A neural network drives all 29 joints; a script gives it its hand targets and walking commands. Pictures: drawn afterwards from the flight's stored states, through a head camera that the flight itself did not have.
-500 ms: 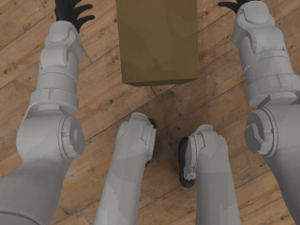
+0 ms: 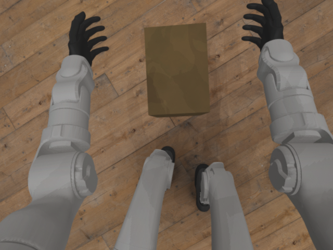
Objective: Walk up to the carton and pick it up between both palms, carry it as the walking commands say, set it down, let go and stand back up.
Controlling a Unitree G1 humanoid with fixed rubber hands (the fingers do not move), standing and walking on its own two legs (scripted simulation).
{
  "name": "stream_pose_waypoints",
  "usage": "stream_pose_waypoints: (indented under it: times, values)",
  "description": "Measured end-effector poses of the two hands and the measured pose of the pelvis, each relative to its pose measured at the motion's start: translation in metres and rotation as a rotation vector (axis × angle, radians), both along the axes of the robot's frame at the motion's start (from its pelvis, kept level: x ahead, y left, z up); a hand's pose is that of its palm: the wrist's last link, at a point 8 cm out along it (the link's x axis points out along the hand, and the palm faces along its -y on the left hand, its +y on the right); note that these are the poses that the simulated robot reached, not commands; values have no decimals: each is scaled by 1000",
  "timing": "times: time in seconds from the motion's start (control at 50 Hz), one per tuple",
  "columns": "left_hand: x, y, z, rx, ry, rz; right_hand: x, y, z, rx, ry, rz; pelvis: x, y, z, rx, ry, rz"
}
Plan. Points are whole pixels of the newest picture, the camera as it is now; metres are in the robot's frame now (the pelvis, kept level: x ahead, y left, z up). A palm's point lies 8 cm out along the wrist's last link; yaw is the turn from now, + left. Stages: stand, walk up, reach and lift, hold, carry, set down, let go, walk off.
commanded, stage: set down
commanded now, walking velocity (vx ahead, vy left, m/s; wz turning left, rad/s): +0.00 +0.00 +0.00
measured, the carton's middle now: (177, 78) +0.52 +0.08 -0.46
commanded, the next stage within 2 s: let go in 0.38 s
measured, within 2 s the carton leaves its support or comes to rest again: neither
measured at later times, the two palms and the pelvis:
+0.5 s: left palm (65, 54) +0.45 +0.26 -0.03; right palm (293, 40) +0.52 -0.11 -0.03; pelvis +0.03 +0.01 +0.10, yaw +0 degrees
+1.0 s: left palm (7, 153) +0.30 +0.25 +0.08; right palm out of the picture +0.36 -0.19 +0.08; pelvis +0.09 +0.01 +0.17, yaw +2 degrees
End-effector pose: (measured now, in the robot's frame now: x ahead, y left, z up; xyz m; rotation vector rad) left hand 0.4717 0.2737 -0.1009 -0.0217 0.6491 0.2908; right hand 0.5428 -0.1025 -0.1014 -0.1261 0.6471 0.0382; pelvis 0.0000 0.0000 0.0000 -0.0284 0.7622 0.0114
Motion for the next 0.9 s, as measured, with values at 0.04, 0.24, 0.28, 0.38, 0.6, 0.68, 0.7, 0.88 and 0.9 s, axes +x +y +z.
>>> stream_pose_waypoints:
  times: [0.04,0.24,0.28,0.38,0.6,0.68,0.7,0.88,0.9]
  values:
    - [0,0,14,-1,-2,-2,-1,-1,13,2,0,0,2,1,13,1,-4,0]
    - [-2,-4,73,2,-11,-11,-3,-3,72,15,3,0,13,4,68,7,-26,-6]
    - [-2,-7,78,6,-7,-16,-3,-2,79,13,7,3,15,4,75,8,-29,-6]
    - [-4,-13,78,14,16,-32,-6,-3,81,-13,20,10,21,5,86,3,-31,-2]
    - [-48,0,85,91,113,-162,-60,-20,81,-92,60,-48,42,11,111,-5,-76,3]
    - [-73,3,109,96,139,-198,-87,-28,100,-94,75,-58,52,14,125,0,-135,8]
    - [-80,3,116,94,142,-202,-93,-30,106,-93,77,-56,55,14,128,2,-152,10]
    - [-136,-8,165,85,152,-205,-141,-57,156,-88,87,-41,76,13,154,20,-343,23]
    - [-143,-10,168,84,153,-203,-147,-62,161,-88,89,-40,78,12,157,22,-365,24]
